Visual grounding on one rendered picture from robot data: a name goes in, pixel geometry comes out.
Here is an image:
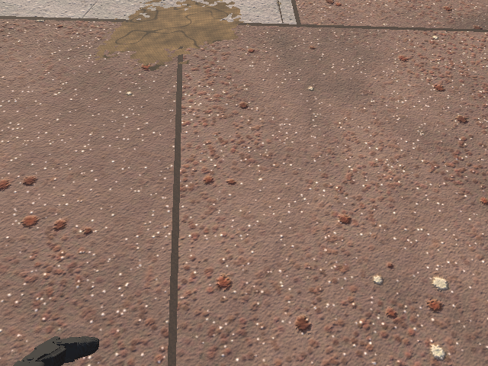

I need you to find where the left robot hand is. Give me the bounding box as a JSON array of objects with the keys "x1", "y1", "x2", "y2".
[{"x1": 13, "y1": 336, "x2": 99, "y2": 366}]

